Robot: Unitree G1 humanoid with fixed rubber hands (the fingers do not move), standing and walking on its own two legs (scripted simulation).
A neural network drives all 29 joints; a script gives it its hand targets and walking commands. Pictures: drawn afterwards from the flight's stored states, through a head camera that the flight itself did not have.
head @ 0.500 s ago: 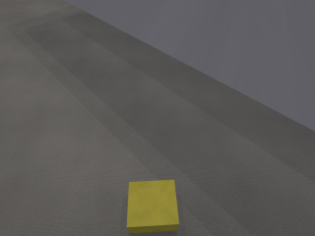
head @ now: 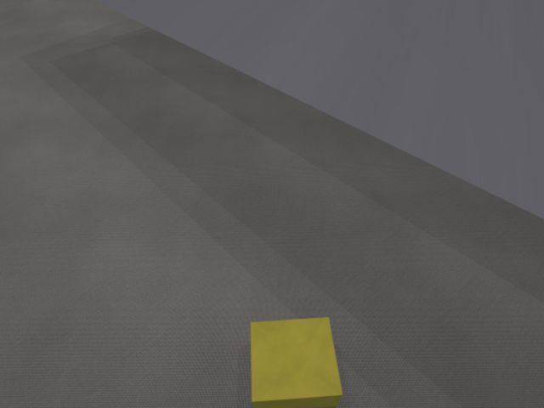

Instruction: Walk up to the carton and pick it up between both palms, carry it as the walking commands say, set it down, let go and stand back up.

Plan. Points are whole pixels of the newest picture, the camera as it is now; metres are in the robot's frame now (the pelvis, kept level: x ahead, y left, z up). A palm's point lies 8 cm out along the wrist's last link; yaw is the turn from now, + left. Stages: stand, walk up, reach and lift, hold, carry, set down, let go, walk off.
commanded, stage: walk up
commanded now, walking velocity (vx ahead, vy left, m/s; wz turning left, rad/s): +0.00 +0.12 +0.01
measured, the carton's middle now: (292, 364) +0.40 -0.03 -0.68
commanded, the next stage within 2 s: stand in 1.20 s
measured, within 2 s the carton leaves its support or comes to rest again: neither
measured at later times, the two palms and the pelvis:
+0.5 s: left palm out of the picture +0.06 +0.26 -0.12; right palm out of the picture +0.04 -0.21 -0.12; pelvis -0.02 +0.02 +0.00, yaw -2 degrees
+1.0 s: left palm out of the picture +0.06 +0.23 -0.11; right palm out of the picture +0.02 -0.24 -0.13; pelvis -0.02 -0.01 +0.00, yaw -3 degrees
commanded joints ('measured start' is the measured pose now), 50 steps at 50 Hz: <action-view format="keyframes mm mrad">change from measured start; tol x16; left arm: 1 -10 51 17 -38 18 -19 3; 50 44 132 15 -62 44 -61 -8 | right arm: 1 111 -121 -49 31 -15 -36 -28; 28 5 -144 -43 0 -29 -47 -22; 32 230 -221 -77 21 -44 -39 -61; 50 20 -60 -29 -49 -26 -23 -10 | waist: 1 -16 199 -103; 16 1 -74 -92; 46 -4 88 -30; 50 -13 -229 -73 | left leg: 1 307 252 -183 -211 1202 3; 11 168 272 -274 -262 741 32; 17 4 103 -134 -275 153 -10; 27 -39 222 -277 -446 -21 6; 32 258 494 -549 -378 488 56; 41 23 313 -258 -390 288 65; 45 76 343 -315 -293 471 73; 50 -24 40 -85 -115 15 -78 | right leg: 1 -161 48 -88 159 -68 -34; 10 -16 75 -76 -196 13 -45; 16 254 -41 71 -428 437 -104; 28 147 42 -5 -368 235 -67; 31 -248 81 -3 -52 -51 -39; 37 -205 -2 7 218 32 -26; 45 23 45 -69 -269 51 -25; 50 214 -202 269 -536 618 -198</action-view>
